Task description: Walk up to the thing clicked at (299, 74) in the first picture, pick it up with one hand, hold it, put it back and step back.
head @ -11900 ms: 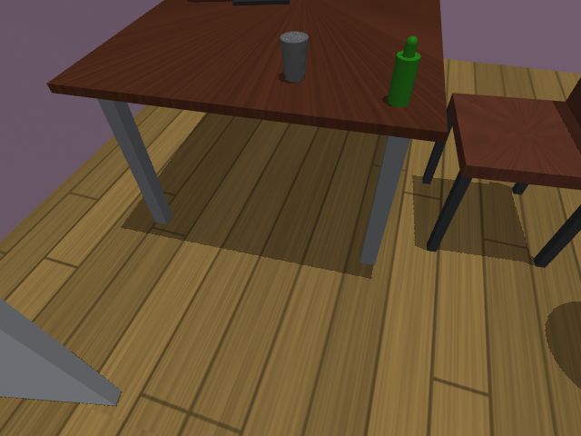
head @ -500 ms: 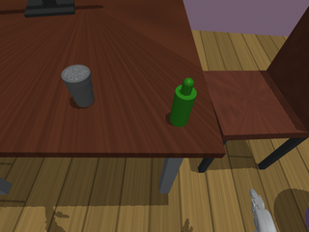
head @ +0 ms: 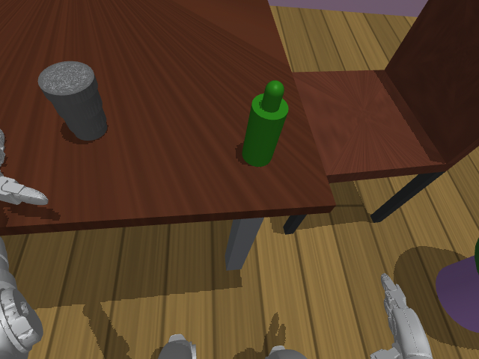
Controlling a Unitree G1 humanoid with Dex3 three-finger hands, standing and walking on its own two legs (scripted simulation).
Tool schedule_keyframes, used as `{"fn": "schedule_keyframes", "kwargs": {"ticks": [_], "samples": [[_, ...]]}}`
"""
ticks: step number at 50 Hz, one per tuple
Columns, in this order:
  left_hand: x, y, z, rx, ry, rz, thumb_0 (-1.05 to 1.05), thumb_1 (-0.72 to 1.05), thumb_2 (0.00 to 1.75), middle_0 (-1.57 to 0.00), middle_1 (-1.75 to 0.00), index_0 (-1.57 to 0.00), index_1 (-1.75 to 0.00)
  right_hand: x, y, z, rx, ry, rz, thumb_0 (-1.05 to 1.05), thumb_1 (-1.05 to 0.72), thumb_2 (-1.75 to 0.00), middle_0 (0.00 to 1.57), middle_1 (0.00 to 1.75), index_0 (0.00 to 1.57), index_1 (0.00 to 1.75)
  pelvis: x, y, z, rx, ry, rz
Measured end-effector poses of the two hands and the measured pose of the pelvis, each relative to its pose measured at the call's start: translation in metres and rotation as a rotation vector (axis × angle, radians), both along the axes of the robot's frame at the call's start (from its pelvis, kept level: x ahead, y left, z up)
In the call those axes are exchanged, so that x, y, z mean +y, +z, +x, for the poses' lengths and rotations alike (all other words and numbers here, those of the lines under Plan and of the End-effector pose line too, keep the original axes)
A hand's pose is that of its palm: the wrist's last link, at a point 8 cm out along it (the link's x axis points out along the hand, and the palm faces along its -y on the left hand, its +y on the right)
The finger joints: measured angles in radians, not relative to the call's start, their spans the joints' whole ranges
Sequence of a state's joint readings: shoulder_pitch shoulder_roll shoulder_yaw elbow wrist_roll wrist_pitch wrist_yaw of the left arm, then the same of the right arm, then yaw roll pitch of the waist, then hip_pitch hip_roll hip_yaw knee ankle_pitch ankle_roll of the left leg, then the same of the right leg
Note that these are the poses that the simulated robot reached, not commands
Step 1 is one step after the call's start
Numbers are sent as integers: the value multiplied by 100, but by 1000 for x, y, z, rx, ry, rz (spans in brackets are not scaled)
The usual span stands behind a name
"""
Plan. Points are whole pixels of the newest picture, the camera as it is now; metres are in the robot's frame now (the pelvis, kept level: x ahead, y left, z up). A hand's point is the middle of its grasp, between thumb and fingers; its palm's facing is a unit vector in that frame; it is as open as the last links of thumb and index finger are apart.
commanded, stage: close in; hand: left
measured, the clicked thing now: (79, 105) +0.53 +0.26 +0.07
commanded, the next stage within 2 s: rest palm in 0.66 s
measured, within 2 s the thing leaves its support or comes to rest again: neither
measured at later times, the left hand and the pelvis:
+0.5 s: hand (55, 152) +0.44 +0.28 +0.07, palm faces +0.31 -0.95 +0.00, open 17.5 cm; pelvis +0.00 -0.01 -0.01, yaw +0 degrees
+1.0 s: hand (73, 137) +0.46 +0.26 +0.07, palm faces +0.33 -0.94 -0.01, open 17.3 cm; pelvis +0.00 -0.01 -0.01, yaw -1 degrees
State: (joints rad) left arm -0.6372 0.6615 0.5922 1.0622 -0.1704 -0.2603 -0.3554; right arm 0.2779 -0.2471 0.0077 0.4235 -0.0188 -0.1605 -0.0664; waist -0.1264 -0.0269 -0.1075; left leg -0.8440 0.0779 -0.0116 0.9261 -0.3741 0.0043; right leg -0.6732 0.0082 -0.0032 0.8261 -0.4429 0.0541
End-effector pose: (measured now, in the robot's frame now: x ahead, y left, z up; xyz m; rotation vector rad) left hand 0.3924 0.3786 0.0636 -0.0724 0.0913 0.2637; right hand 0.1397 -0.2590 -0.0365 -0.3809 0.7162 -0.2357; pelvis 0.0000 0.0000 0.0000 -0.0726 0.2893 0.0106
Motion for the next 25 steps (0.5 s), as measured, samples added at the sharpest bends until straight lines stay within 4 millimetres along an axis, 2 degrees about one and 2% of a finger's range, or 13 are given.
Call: {"fn": "schedule_keyframes", "kwargs": {"ticks": [5, 11, 18, 25], "samples": [[-12, -2, 9, -43, 57, 42, -2, -60, 2, -6, -5, -6, -5, -5, -8, -9, 53, -14, 6, -1, 51, -5, 6, 5, 6, 5, -1, -5, -1, 14, -6, -5], [-30, 4, 14, -32, 69, 68, -2, -59, 1, -6, -4, -7, -3, -1, -10, 2, 28, -9, 44, -1, 50, -5, 6, 5, 6, 5, -1, -6, 2, 15, -11, -3], [-44, 12, 11, -52, 63, 76, -2, -55, 0, -7, -3, -7, -2, 6, -8, 11, -12, 5, 98, -1, 50, -5, 6, 5, 6, 5, -5, -7, 7, 6, -10, 10], [-54, 5, 7, -33, 52, 77, -2, -54, 0, -7, -2, -7, -1, 8, -9, 8, -2, 28, 122, -1, 51, -5, 6, 5, 6, 5, -10, -9, 3, 1, -5, 15]]}}
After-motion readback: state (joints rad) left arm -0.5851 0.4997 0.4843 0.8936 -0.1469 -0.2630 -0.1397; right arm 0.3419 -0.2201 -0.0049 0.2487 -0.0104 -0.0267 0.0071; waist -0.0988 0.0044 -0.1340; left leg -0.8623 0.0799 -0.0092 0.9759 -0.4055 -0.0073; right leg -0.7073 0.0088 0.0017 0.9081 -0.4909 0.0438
